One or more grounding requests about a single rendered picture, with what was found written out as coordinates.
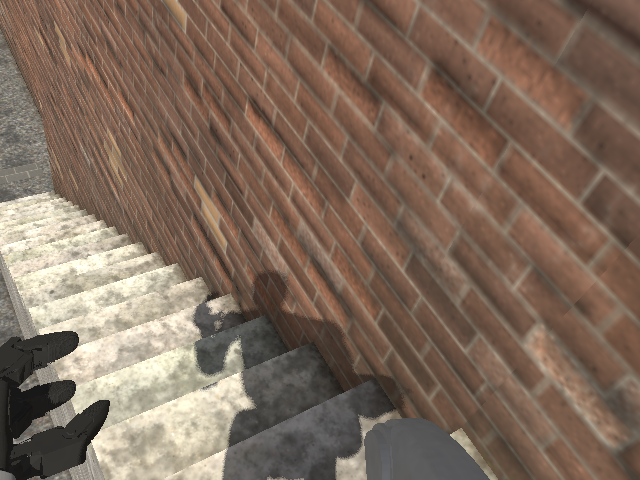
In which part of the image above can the left robot hand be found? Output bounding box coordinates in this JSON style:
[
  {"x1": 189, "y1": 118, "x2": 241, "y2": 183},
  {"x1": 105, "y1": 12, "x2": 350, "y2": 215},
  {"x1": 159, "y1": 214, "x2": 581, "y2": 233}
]
[{"x1": 0, "y1": 331, "x2": 110, "y2": 480}]

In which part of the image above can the robot right thigh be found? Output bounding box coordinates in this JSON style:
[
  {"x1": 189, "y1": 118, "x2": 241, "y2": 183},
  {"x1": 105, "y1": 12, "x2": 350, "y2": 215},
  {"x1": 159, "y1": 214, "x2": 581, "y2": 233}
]
[{"x1": 364, "y1": 418, "x2": 490, "y2": 480}]

